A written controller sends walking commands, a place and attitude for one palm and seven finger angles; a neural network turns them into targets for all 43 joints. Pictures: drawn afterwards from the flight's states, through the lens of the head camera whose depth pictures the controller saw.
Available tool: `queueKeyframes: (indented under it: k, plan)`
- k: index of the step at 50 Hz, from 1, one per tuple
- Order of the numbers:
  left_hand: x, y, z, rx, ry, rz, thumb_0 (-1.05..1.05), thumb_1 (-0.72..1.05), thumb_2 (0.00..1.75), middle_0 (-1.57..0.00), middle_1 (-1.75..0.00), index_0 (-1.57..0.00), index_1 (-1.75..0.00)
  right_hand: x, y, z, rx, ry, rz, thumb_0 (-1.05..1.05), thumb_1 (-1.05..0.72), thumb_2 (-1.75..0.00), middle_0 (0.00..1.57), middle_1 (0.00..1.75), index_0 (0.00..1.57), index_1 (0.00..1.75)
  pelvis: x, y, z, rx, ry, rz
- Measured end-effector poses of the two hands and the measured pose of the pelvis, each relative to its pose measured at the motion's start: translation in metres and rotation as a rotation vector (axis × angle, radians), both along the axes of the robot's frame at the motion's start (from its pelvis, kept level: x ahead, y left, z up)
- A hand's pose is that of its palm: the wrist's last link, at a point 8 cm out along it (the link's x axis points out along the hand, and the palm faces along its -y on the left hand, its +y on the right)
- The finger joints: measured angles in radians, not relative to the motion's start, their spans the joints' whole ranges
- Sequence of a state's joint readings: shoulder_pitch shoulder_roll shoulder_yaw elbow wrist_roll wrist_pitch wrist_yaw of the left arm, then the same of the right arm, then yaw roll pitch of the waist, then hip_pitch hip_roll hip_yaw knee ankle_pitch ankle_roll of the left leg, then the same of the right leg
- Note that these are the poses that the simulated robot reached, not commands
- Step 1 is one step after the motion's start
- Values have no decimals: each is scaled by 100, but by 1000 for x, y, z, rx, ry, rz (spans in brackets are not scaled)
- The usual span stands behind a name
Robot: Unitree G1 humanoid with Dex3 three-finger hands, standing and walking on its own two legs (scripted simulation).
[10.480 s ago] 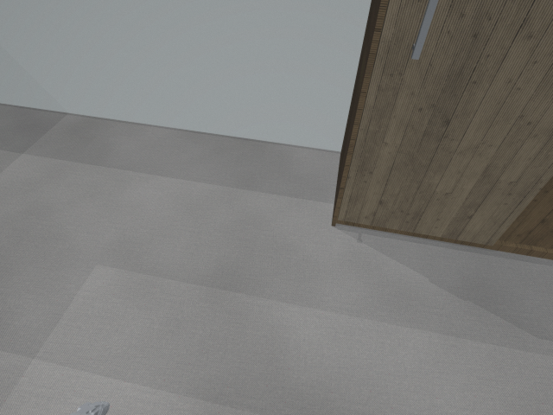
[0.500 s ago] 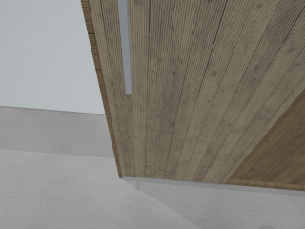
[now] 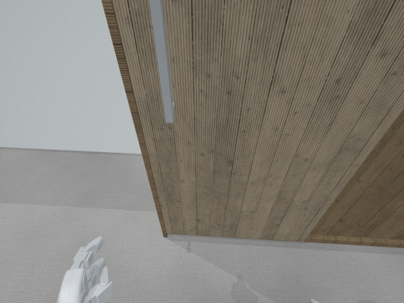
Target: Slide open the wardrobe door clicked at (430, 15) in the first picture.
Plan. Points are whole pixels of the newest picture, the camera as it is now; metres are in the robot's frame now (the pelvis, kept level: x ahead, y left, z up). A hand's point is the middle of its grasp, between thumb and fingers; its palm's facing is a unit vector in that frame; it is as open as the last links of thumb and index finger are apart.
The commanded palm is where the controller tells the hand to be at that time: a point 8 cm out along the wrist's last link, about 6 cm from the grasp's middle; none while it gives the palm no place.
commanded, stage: raise the hand with hooked fingers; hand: left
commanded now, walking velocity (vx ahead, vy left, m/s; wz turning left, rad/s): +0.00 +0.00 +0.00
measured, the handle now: (164, 50) +0.54 +0.11 +0.25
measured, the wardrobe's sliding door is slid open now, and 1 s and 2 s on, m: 0.00 0.00 0.00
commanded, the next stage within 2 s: move the hooked fingers beside the handle in 1.94 s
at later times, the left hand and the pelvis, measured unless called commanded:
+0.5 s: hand (94, 245) +0.21 +0.20 +0.05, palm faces -0.01 -1.00 -0.09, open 10.0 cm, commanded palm +0.17 +0.26 +0.06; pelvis +0.01 -0.03 -0.03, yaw +0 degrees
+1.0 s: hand (57, 196) +0.25 +0.24 +0.15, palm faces +0.03 -0.99 -0.10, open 13.0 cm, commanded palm +0.21 +0.29 +0.16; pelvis +0.01 -0.01 +0.00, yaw +0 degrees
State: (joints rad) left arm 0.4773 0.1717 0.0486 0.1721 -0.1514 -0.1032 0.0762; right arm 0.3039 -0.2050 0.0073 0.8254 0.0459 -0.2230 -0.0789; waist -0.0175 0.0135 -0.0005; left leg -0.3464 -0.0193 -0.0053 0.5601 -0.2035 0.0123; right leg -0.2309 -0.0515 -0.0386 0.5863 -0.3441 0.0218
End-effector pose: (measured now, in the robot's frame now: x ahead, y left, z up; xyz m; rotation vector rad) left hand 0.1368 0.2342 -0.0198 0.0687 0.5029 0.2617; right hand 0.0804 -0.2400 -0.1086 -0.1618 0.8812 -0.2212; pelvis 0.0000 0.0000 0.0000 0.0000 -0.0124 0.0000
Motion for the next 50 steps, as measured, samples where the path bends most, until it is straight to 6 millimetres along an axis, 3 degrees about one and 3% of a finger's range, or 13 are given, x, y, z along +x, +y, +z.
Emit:
queueKeyframes:
  k: [3, 6, 10, 13, 15, 19, 26, 30, 38, 43, 50]
  plan:
    - [42, -2, 43, 18, -350, -86, 2, 82, 86, -20, -35, -21, -35, 33, -4, 8, -2, -155, 24, 1, -90, -90, 21, 30, 20, 30, -6, -5, -11, 0, 50, -12]
    - [54, -7, 54, 29, -547, -236, 1, 76, 83, -20, -39, -21, -39, 62, -11, 14, -4, -273, 61, 1, -90, -90, 21, 30, 20, 30, -12, -12, -28, 1, 104, -30]
    - [39, -2, 32, -21, -476, -327, 1, 68, 80, -21, -44, -22, -44, 93, -24, 24, -32, -376, 83, 1, -90, -90, 21, 30, 20, 30, -12, -19, -43, -2, 127, -35]
    - [18, 9, 20, -56, -389, -240, 1, 61, 77, -22, -49, -23, -49, 107, -30, 31, -72, -408, 96, 1, -90, -90, 21, 30, 20, 30, -6, -23, -46, -11, 130, -26]
    - [9, 16, 23, -35, -384, -181, 1, 56, 75, -22, -51, -23, -52, 113, -33, 33, -96, -404, 113, 1, -90, -90, 21, 30, 20, 30, -2, -25, -46, -20, 129, -15]
    - [12, 23, 45, 25, -471, -166, 2, 47, 71, -23, -57, -23, -58, 116, -31, 26, -116, -355, 151, 1, -90, -90, 20, 30, 20, 30, 2, -28, -44, -38, 122, 9]
    - [58, 24, 78, 15, -480, -304, 1, 30, 64, -24, -68, -25, -68, 100, -18, 15, -49, -290, 113, 1, -90, -90, 21, 30, 20, 30, 9, -28, -31, -36, 108, 1]
    - [73, 31, 97, 10, -465, -299, 1, 21, 60, -25, -74, -25, -74, 91, -13, 18, -12, -291, 71, 1, -90, -90, 21, 30, 20, 30, 15, -25, -22, -24, 102, -18]
    - [75, 45, 124, 17, -515, -263, 1, 3, 52, -26, -86, -27, -86, 87, -14, 27, -27, -294, 80, 1, -90, -90, 21, 30, 20, 30, 19, -16, -14, -18, 79, -23]
    - [78, 51, 135, 24, -535, -264, 0, -9, 47, -27, -93, -27, -94, 94, -13, 38, -58, -318, 104, 1, -90, -90, 21, 30, 20, 30, 17, -13, -10, -21, 48, -14]
    - [86, 61, 171, 51, -605, -271, 0, -26, 40, -28, -104, -29, -104, 109, -1, 56, -50, -391, 139, 1, -90, -90, 21, 30, 20, 30, 12, -11, -4, -22, 5, -6]
